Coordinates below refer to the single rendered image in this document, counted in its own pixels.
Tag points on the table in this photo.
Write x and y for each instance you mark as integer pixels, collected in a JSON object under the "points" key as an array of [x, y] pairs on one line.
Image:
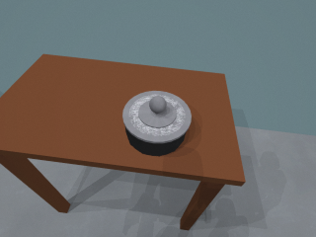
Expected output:
{"points": [[69, 110]]}

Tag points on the knob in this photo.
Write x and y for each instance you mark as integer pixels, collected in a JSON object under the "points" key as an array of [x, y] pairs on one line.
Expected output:
{"points": [[157, 104]]}

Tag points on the pot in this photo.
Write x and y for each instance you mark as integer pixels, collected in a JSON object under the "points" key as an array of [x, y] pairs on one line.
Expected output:
{"points": [[154, 149]]}

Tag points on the lid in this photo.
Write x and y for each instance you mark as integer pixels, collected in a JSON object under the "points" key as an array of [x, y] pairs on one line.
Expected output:
{"points": [[156, 128]]}

